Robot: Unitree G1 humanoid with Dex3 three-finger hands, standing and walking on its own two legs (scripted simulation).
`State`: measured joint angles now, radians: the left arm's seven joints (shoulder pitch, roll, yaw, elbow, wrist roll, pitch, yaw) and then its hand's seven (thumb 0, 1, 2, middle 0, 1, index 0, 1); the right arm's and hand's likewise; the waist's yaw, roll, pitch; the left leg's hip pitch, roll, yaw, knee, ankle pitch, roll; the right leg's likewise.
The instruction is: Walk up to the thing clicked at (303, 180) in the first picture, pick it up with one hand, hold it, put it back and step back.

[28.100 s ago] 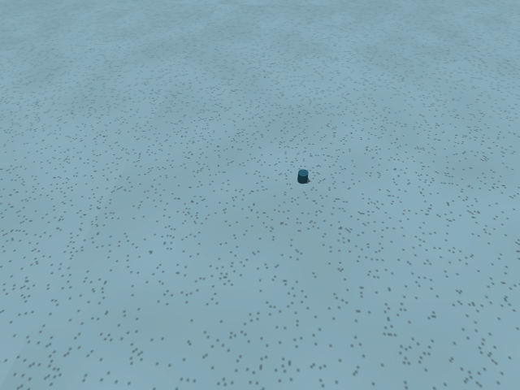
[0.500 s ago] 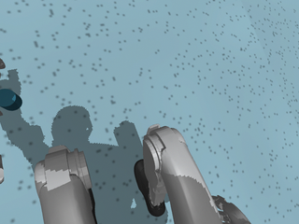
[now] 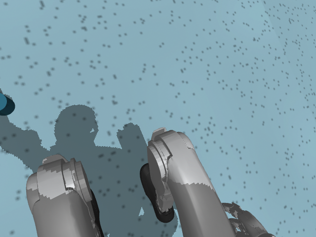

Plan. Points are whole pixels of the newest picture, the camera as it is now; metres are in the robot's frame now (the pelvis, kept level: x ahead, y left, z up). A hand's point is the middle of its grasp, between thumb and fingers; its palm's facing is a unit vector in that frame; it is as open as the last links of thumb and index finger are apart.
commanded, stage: rest palm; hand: left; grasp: from above
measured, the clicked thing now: out of the picture +0.49 +0.32 -0.29
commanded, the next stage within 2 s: close in 1.66 s
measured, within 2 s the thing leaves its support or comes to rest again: neither
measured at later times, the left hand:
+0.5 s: hand out of the picture +0.48 +0.31 -0.23, palm faces -0.40 -0.10 -0.91, open 13.9 cm
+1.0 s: hand out of the picture +0.47 +0.32 -0.25, palm faces -0.45 -0.16 -0.88, open 14.1 cm
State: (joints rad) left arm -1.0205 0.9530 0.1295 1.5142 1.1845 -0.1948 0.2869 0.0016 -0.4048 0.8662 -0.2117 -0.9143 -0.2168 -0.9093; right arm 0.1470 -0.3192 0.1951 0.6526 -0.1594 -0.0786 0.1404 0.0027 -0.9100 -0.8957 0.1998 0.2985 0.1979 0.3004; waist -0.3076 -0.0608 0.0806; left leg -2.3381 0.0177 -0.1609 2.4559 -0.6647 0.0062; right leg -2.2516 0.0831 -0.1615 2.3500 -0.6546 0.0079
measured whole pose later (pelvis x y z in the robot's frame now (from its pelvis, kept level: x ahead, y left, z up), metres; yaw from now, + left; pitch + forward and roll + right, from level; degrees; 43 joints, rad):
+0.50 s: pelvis +0.00 +0.01 -0.01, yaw -3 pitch +29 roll -12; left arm -1.11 0.99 0.10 1.70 1.30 -0.20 0.58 0.00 -0.46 0.94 -0.15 -0.92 -0.14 -0.92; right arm 0.13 -0.32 0.28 0.64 -0.22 -0.17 0.19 0.00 -0.90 -0.90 0.20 0.30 0.20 0.30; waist -0.39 -0.12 0.12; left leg -2.37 0.02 -0.20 2.51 -0.68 0.02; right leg -2.26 0.10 -0.19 2.37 -0.65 0.03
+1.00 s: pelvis +0.00 +0.01 -0.01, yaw -4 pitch +27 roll -14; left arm -1.04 1.06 0.12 1.64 1.26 -0.27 0.51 0.00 -0.51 0.99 -0.10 -0.98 -0.09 -0.99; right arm 0.11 -0.35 0.31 0.63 -0.23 -0.17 0.20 0.00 -0.90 -0.90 0.20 0.30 0.20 0.30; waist -0.36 -0.16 0.17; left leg -2.33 0.02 -0.24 2.53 -0.71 0.01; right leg -2.22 0.10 -0.23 2.36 -0.67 0.02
